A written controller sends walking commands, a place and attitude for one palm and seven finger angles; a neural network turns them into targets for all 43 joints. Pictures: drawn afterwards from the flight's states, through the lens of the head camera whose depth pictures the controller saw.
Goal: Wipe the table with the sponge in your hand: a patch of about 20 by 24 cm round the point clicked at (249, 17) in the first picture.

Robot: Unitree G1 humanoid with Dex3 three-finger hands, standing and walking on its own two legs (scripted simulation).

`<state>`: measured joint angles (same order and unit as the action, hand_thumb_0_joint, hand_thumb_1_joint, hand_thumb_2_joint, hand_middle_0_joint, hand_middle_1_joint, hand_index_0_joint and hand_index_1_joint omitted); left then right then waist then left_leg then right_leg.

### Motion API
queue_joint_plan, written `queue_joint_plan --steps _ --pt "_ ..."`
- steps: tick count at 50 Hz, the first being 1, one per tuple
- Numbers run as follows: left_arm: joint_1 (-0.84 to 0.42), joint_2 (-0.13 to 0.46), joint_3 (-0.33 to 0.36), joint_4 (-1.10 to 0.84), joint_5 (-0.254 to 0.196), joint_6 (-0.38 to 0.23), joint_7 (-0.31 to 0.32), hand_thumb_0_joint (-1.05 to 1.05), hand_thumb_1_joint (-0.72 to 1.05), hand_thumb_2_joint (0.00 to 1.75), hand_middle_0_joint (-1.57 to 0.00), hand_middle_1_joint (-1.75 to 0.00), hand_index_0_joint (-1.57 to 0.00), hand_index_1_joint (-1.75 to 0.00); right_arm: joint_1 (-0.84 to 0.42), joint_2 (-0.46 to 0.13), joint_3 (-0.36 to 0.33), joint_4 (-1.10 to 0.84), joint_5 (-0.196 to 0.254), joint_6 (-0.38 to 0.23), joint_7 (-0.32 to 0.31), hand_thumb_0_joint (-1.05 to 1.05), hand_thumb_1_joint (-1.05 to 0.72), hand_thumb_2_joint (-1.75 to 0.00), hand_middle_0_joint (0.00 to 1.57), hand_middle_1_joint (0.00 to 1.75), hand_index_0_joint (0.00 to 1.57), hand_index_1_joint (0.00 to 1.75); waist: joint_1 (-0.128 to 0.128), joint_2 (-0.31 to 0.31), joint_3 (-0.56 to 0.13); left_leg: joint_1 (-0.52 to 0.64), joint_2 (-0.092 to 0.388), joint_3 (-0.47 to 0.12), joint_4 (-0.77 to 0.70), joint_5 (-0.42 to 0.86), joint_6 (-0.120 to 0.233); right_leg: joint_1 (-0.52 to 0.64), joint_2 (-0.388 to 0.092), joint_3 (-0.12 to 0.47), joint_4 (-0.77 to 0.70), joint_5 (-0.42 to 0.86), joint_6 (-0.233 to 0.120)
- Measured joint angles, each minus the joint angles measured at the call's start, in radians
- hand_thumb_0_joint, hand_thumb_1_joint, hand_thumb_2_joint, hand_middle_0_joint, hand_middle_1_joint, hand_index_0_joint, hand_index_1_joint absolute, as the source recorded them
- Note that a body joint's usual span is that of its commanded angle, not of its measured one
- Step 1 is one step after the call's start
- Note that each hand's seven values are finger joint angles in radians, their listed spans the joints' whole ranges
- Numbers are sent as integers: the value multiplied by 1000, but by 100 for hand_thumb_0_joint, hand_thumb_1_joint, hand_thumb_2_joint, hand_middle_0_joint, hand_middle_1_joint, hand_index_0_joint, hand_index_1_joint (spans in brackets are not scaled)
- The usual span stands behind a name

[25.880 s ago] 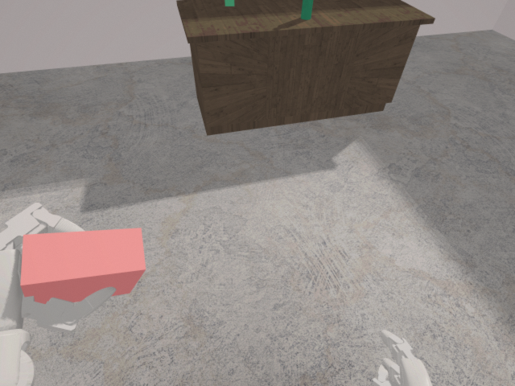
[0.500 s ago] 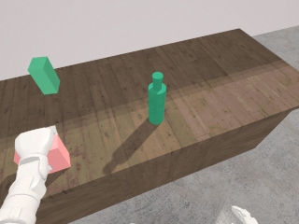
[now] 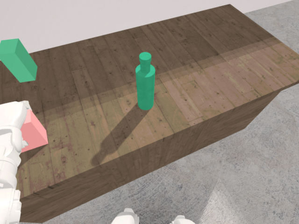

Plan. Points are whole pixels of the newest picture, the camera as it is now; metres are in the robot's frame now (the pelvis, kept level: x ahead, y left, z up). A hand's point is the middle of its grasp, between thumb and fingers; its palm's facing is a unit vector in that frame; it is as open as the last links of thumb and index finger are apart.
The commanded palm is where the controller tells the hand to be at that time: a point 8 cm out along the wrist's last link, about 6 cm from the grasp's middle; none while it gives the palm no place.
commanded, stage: wipe forward along the first lane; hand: left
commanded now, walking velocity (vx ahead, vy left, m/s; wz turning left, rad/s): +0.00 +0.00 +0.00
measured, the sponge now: (22, 136) +0.35 +0.39 -0.03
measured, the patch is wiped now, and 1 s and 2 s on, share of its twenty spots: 0.15 0.30 0.30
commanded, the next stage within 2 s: slide across to the middle lane in 1.04 s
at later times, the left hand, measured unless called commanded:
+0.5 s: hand (14, 112) +0.41 +0.42 +0.01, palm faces -0.15 +0.04 -0.99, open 9.7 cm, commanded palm +0.41 +0.39 +0.04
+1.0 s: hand (13, 100) +0.45 +0.44 +0.01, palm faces -0.18 +0.02 -0.98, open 9.6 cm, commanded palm +0.47 +0.41 +0.04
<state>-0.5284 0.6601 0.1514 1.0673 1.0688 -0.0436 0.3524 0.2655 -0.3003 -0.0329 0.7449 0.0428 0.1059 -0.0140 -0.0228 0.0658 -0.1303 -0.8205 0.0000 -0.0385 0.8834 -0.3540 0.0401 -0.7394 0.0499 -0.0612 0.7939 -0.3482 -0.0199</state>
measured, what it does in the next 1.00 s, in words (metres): stands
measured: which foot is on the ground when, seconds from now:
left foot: down 0.00-1.00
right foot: down 0.00-1.00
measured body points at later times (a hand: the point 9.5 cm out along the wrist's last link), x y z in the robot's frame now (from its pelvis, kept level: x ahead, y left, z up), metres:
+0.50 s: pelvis -0.01 +0.03 -0.01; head +0.10 +0.05 +0.42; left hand +0.41 +0.41 +0.06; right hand +0.05 -0.25 -0.13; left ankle +0.03 +0.09 -0.69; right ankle +0.02 -0.11 -0.69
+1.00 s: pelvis +0.01 +0.04 -0.01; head +0.14 +0.07 +0.41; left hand +0.46 +0.44 +0.06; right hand +0.03 -0.24 -0.13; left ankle +0.03 +0.09 -0.69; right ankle +0.02 -0.11 -0.69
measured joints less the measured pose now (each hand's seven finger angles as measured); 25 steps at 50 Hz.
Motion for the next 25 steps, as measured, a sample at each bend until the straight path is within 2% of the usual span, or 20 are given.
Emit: queue_joint_plan --steps 25 --pt "-231 85 -39 138 35 22 -43 2 -51 112 -80 -134 -79 -139 12 8 34 -49 -11 15 9 1 -90 -90 20 30 20 30 -40 -10 -6 -121 -13 3 67 -11 32 -104 -12 1 37 0 27"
